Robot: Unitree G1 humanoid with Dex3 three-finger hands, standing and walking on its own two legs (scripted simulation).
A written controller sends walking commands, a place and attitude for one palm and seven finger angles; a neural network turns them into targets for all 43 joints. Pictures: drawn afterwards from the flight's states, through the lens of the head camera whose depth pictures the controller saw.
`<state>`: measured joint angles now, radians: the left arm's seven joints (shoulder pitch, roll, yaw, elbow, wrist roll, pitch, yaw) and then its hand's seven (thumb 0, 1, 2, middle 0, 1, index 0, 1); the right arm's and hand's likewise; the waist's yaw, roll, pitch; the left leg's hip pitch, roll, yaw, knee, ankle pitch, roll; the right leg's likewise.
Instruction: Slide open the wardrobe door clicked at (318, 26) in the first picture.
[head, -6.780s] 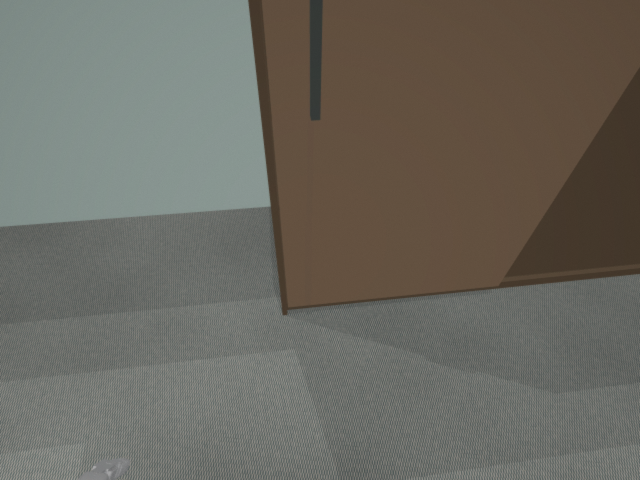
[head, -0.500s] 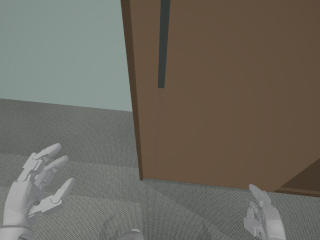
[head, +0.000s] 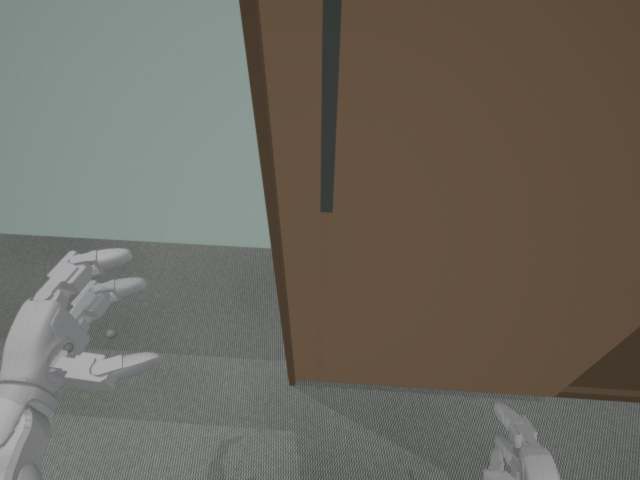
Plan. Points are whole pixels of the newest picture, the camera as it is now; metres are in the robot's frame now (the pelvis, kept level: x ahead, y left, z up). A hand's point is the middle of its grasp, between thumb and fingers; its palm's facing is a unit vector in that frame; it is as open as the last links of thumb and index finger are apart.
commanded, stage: raise the hand with hooked fingers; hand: left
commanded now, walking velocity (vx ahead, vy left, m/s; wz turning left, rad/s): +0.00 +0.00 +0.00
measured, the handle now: (329, 112) +0.50 +0.05 +0.22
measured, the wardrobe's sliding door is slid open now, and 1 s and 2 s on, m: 0.00 0.00 0.00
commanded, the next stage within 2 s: move the hooked fingers beside the handle in 1.08 s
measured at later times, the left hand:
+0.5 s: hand (28, 248) +0.25 +0.30 +0.21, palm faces +0.11 -0.99 -0.10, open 13.9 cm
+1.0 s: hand (43, 228) +0.26 +0.28 +0.23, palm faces +0.13 -0.99 -0.09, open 14.0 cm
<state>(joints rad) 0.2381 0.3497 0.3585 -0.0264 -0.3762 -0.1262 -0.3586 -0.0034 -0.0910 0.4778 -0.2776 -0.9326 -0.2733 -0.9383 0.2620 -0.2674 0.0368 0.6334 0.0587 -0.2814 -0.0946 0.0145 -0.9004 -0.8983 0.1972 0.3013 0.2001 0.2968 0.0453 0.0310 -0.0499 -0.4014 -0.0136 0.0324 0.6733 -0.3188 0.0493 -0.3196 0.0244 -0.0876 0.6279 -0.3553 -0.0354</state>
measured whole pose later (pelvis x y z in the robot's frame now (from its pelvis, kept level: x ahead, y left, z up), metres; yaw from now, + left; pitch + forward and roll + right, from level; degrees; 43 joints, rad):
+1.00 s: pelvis -0.01 +0.00 +0.02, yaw +1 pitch -3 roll -1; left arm -0.16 0.50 0.47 0.02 -0.33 0.30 -0.38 -0.02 -0.50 0.30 -0.31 -1.20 -0.30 -1.20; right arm 0.19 -0.26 0.10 0.62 0.10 -0.19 -0.10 0.01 -0.90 -0.90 0.20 0.30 0.20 0.30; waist 0.07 0.05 -0.02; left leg -0.20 -0.03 0.02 0.48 -0.22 0.05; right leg -0.12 0.02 -0.09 0.45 -0.27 -0.04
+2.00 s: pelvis +0.01 -0.01 +0.02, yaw +0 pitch -1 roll +0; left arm -0.41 0.35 0.27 0.18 -0.26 0.32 -0.20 -0.02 -0.50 0.30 -0.31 -1.20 -0.30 -1.20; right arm 0.18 -0.24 0.09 0.64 0.10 -0.10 -0.08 0.01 -0.90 -0.90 0.20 0.30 0.20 0.30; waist 0.03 0.04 -0.03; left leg -0.21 -0.03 0.03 0.47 -0.23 0.04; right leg -0.15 0.02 -0.08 0.45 -0.28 -0.04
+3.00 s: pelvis +0.01 -0.02 +0.02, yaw -2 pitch +1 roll +0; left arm -0.74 0.24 0.21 0.62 -0.16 0.17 0.00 -0.02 -0.50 0.30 -0.31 -1.20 -0.30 -1.20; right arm 0.28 -0.25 0.04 0.68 0.07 -0.01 -0.06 0.01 -0.90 -0.90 0.20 0.30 0.20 0.30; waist -0.02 0.03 -0.03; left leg -0.21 0.00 0.06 0.41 -0.21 0.02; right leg -0.16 0.05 -0.05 0.40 -0.25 -0.06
